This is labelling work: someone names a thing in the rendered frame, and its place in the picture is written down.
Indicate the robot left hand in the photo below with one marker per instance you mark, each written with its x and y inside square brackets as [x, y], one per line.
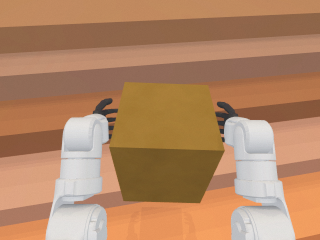
[99, 110]

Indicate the right robot forearm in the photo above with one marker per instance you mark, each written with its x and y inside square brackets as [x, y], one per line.
[256, 170]

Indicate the carton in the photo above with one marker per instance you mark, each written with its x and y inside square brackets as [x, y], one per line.
[166, 143]

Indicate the left robot forearm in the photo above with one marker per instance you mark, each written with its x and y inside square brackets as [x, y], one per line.
[81, 149]

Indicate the robot right upper arm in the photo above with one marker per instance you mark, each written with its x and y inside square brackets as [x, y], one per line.
[263, 222]

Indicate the robot right hand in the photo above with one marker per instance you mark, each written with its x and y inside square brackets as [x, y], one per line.
[229, 110]

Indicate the robot left upper arm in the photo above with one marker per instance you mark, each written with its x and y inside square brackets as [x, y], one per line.
[78, 222]

